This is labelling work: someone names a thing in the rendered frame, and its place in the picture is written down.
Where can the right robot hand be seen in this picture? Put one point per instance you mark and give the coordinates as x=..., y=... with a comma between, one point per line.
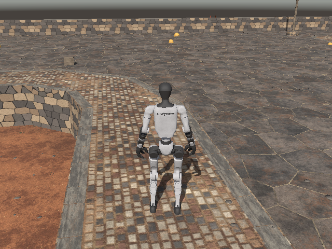
x=193, y=148

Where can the robot right upper arm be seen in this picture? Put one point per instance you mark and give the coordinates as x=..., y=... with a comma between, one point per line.
x=184, y=118

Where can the left robot hand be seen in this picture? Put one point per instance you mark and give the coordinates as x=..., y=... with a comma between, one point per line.
x=140, y=150

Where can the right robot thigh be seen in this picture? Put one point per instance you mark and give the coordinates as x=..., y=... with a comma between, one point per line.
x=178, y=153

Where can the robot left upper arm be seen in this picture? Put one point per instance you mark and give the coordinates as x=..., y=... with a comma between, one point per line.
x=146, y=118

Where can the humanoid robot head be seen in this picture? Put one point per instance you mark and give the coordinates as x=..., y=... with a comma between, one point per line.
x=165, y=92

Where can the left robot forearm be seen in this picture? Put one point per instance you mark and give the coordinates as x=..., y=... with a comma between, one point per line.
x=141, y=139

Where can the right robot forearm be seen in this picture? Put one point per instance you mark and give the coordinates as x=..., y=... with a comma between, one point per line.
x=190, y=137

